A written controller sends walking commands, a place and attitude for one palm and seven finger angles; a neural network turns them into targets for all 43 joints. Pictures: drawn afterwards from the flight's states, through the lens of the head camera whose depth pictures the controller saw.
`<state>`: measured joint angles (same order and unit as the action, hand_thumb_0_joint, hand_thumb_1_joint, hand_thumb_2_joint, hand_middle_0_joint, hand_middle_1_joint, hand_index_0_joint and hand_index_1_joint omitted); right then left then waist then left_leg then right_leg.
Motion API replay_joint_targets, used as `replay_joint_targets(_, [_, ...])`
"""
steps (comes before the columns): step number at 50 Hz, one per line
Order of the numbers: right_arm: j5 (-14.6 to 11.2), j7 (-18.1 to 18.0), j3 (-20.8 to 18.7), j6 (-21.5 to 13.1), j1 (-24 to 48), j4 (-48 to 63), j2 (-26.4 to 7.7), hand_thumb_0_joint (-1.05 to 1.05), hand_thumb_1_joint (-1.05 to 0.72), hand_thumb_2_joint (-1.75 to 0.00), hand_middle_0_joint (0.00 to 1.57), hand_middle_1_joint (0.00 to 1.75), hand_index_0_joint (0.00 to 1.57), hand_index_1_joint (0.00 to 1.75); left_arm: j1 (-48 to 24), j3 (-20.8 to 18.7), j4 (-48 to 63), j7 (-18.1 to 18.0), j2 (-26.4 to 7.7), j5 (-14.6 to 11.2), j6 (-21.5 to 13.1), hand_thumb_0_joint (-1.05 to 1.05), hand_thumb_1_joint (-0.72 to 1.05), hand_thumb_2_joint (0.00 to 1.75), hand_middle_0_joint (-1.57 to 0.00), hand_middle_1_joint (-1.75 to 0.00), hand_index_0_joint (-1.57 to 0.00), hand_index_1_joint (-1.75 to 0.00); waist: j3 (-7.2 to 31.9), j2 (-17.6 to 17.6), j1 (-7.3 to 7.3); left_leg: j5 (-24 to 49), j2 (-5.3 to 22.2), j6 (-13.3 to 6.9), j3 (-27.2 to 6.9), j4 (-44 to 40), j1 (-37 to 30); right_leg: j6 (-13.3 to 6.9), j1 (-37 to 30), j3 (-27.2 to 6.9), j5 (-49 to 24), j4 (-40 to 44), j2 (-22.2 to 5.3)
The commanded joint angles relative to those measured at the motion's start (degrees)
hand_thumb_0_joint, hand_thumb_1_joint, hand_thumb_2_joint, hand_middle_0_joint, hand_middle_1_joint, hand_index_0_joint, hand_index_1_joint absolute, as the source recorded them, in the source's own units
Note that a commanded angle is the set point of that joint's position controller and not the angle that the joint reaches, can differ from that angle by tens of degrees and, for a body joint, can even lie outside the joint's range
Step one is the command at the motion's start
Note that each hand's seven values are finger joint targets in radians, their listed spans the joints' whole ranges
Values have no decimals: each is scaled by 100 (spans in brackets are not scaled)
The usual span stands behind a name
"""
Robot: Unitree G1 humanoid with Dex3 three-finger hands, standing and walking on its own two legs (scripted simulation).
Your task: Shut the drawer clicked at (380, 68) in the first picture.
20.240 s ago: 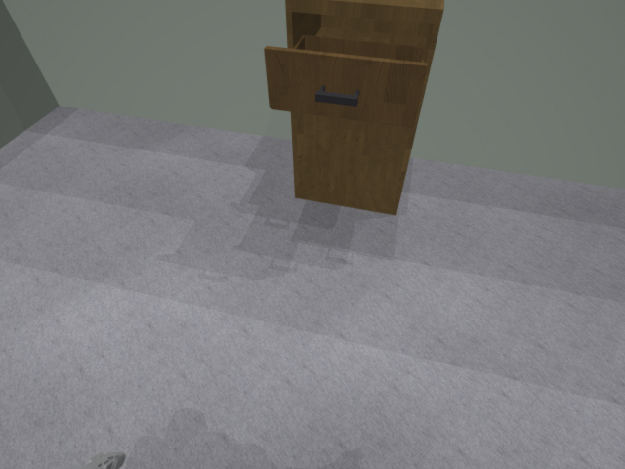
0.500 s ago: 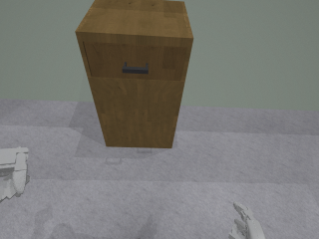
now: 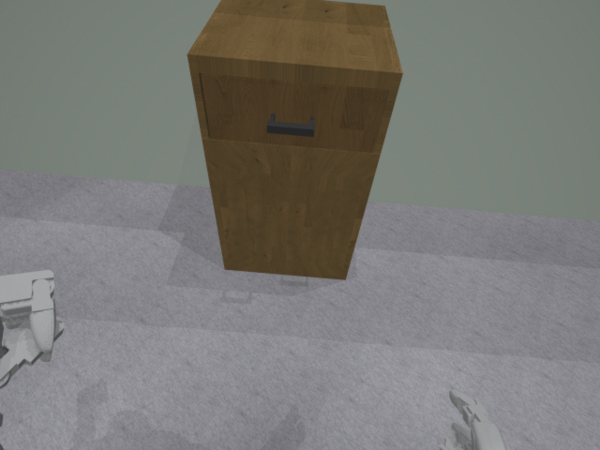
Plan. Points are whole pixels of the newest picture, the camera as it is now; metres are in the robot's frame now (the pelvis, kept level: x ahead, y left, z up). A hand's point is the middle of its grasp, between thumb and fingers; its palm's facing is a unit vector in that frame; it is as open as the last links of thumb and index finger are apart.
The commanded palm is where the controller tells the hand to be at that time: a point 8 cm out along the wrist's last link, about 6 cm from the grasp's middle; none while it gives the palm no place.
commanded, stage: stop stepping back and stand still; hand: left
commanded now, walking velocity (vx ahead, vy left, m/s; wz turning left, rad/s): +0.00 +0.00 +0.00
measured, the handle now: (291, 123) +0.84 +0.08 -0.04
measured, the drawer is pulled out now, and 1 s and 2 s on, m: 0.00 0.00 0.00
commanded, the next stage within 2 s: let the arm hang, fingers relaxed in 0.16 s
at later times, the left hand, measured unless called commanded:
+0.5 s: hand out of the picture +0.10 +0.22 -0.14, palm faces +0.00 -0.96 -0.29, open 3.1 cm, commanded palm none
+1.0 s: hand out of the picture +0.00 +0.22 -0.16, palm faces +0.01 -0.95 -0.30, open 6.8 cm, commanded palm none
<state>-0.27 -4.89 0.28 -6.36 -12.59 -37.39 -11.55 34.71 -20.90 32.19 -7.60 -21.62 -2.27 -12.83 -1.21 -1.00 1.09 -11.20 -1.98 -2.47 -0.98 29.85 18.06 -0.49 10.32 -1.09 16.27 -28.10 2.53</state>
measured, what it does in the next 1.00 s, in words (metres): stands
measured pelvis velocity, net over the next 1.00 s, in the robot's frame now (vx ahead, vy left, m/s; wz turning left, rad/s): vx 0.00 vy -0.01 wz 0.01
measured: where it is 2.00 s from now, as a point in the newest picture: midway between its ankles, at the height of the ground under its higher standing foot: outside the picture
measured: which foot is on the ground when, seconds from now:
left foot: down 0.00-1.00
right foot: down 0.00-1.00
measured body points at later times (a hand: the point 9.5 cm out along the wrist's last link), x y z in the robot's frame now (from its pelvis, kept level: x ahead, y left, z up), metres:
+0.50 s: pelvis -0.02 +0.00 +0.00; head +0.00 +0.00 +0.45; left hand +0.10 +0.27 -0.12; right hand +0.11 -0.27 -0.12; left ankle +0.05 +0.09 -0.73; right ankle -0.03 -0.11 -0.73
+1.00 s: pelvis +0.00 -0.01 +0.01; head +0.02 -0.02 +0.46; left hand +0.00 +0.27 -0.14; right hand +0.03 -0.26 -0.15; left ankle +0.05 +0.09 -0.73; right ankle -0.03 -0.11 -0.73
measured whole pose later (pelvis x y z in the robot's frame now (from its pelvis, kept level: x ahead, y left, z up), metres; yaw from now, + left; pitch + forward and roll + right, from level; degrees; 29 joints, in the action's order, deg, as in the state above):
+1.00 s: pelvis +0.00 -0.01 +0.01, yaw +1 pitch -1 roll -1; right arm 1.0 -1.5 -0.4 0.5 -10.5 -65.0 -13.2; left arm 12.2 -0.8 -66.7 -0.6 -15.2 0.2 0.1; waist -3.8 2.0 -0.1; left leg -7.0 -2.0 -1.7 -1.9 22.5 14.1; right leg -2.0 6.1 0.3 13.9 -21.3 2.7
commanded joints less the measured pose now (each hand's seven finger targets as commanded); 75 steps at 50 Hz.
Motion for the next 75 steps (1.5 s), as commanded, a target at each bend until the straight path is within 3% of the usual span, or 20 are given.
replay_joint_targets(1, [44, -53, -168, -486, 549, 1026, -649, 0, -90, -90, 20, 30, 20, 30, -215, -635, 1409, -87, -1046, 19, -402, 0, 90, 90, -140, -160, -140, -160, 501, 1132, -42, 563, 1254, -214, -1502, -1684, -671, 154, 229, -30, 361, -483, -124])
replay_joint_targets(3, [75, -16, -181, -577, 513, 1025, -694, 0, -90, -90, 20, 30, 20, 30, -140, -701, 1593, -112, -1091, 53, -441, 0, 90, 90, -140, -160, -140, -160, 518, 864, -25, 85, 1317, -323, -1509, -1717, -553, 136, 86, -77, 317, -290, -177])
replay_joint_targets(4, [53, 14, -170, -591, 519, 1042, -687, 0, -90, -90, 20, 30, 20, 30, 46, -638, 1538, -117, -982, 67, -437, 0, 90, 90, -140, -160, -140, -160, 542, 776, -31, -28, 1243, -303, -1296, -1601, -451, 131, -117, -52, 157, -13, -201])
replay_joint_targets(7, [39, 70, -190, -522, 567, 1070, -706, 0, -90, -90, 20, 30, 20, 30, 484, -807, 1252, -122, -991, 33, -442, 0, 90, 90, -140, -160, -140, -160, 559, 375, -52, -749, 739, -62, -734, -1243, 142, 34, -620, -230, -252, 646, -322])
replay_joint_targets(10, [19, 112, -240, -404, 575, 1054, -686, 0, -90, -90, 20, 30, 20, 30, 646, -828, 1124, -108, -957, -85, -472, 0, 90, 90, -140, -160, -140, -160, 608, 158, -139, -34, 499, 75, -446, -573, -307, -148, -95, -648, -444, 992, -628])
replay_joint_targets(12, [21, 92, -240, -368, 558, 1022, -718, 0, -90, -90, 20, 30, 20, 30, 481, -764, 1136, -110, -921, -106, -495, 0, 90, 90, -140, -160, -140, -160, 607, 351, -161, 271, 534, 83, -469, -625, -535, -121, 69, -506, -561, 879, -535])
replay_joint_targets(13, [-99, 517, -537, -736, 905, -405, -1379, 0, -90, -90, 20, 30, 20, 30, -660, 1710, -3777, 625, -137, 287, 283, 0, 90, 90, -140, -160, -140, -160, 553, 293, -398, 1843, 772, 110, -544, 491, -536, -158, 886, -7, -1621, -4, -892])
replay_joint_targets(14, [-104, 538, -622, -237, 383, -430, -1549, 0, -90, -90, 20, 30, 20, 30, -870, 1335, -3891, 747, -272, 357, 891, 0, 90, 90, -136, -156, -136, -156, 846, 299, -322, 2194, 805, 107, -621, 392, -795, -174, 848, -304, -1470, 48, -960])
replay_joint_targets(17, [17, 470, -475, 143, 394, -331, -1531, 0, -90, -90, 20, 30, 20, 30, -1385, 1436, -4623, 705, -314, 414, 1116, 0, 90, 90, -124, -143, -124, -143, 714, -698, -183, 1862, 967, -295, -1189, 92, -249, -225, 570, -159, -534, -286, -573])
replay_joint_targets(18, [67, 468, -457, 192, 451, -375, -1540, 0, -90, -90, 20, 30, 20, 30, -1567, 1478, -5018, 704, -361, 428, 1126, 0, 90, 90, -120, -138, -120, -138, 724, -783, -146, 1914, 936, -301, -1201, -27, -194, -253, 436, -226, -580, -294, -550])
replay_joint_targets(20, [119, 449, -420, 308, 626, -576, -1574, 0, -90, -90, 20, 30, 20, 30, -1896, 1531, -5873, 705, -433, 402, 1181, 0, 90, 90, -112, -130, -112, -130, 479, -553, -104, 1333, 812, -294, -1201, -311, -21, -291, 284, -343, -321, -83, -589])
replay_joint_targets(26, [155, 399, -284, 588, 680, -1268, -1309, 0, -90, -90, 20, 30, 20, 30, -2267, 1788, -7954, 713, -430, 339, 1242, 0, 90, 90, -88, -104, -88, -104, 81, 753, -146, -398, 560, -85, -1049, -878, -224, -413, 354, -741, 643, 825, -715])
replay_joint_targets(29, [136, 356, -293, 594, 505, -1590, -1288, 0, -90, -90, 20, 30, 20, 30, -2244, 1820, -8554, 716, -372, 320, 1195, 0, 90, 90, -76, -91, -76, -91, 171, 649, -181, -432, 577, -58, -999, -901, -497, -433, 336, -752, 669, 1063, -729])
replay_joint_targets(32, [143, 306, -300, 596, 343, -1889, -1210, 0, -90, -90, 20, 30, 20, 30, -2098, 1806, -9030, 708, -198, 312, 1189, 0, 90, 90, -64, -78, -64, -78, 211, 936, -158, -494, 644, -76, -1046, -1033, -608, -433, 223, -634, 480, 1091, -691])
replay_joint_targets(39, [99, 257, -294, 589, 118, -2287, -1248, 0, -90, -90, 20, 30, 20, 30, -2041, 1908, -9584, 680, -139, 274, 1177, 0, 90, 90, -36, -47, -36, -47, 54, 194, -170, 211, 757, -102, -976, -1028, -829, -394, 109, -506, -23, 1211, -736])
replay_joint_targets(43, [96, 261, -285, 596, 102, -2404, -1255, 0, -90, -90, 20, 30, 20, 30, -2048, 1926, -9678, 656, -161, 270, 1179, 0, 90, 90, -20, -30, -20, -30, -4, 159, -154, 268, 761, -105, -946, -1069, -849, -376, 109, -535, -21, 1239, -734])
replay_joint_targets(52, [123, 288, -275, 573, 207, -2536, -1176, 0, -90, -90, 20, 30, 20, 30, -2285, 1901, -9631, 627, -156, 273, 1158, 0, 90, 90, -20, -30, -20, -30, -142, -59, -160, 496, 743, -62, -835, -1111, -866, -330, 124, -548, -171, 1259, -760])
replay_joint_targets(57, [127, 288, -268, 539, 280, -2559, -1136, 0, -90, -90, 20, 30, 20, 30, -2442, 1872, -9544, 619, -146, 271, 1130, 0, 90, 90, -20, -30, -20, -30, -25, 139, -172, 871, 748, -28, -771, -1074, -968, -298, 4, -550, -634, 1219, -798])
replay_joint_targets(65, [121, 269, -271, 500, 370, -2522, -1189, 0, -90, -90, 20, 30, 20, 30, -2571, 1818, -9448, 606, -193, 265, 1100, 0, 90, 90, -20, -30, -20, -30, 208, 102, -166, 1352, 766, 1, -687, -1006, -1126, -237, -273, -544, -1358, 1199, -840])
replay_joint_targets(75, [118, 251, -255, 521, 358, -2532, -1235, 0, -90, -90, 20, 30, 20, 30, -2574, 1815, -9482, 602, -219, 253, 1109, 0, 90, 90, -20, -30, -20, -30, 221, 135, -178, 1371, 787, 18, -647, -1010, -1239, -209, -352, -557, -1444, 1294, -841])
